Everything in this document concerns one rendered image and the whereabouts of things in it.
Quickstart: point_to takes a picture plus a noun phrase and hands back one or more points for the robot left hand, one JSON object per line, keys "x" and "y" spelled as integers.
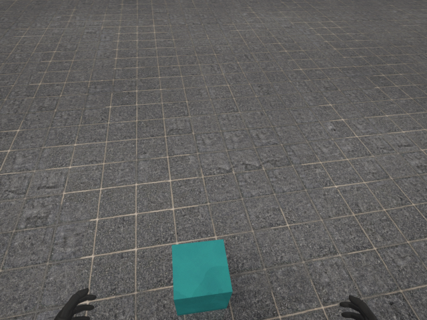
{"x": 71, "y": 308}

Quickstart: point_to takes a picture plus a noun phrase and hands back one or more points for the robot right hand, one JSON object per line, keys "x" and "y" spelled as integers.
{"x": 358, "y": 305}

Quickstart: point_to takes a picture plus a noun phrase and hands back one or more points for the carton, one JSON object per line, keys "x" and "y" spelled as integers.
{"x": 201, "y": 277}

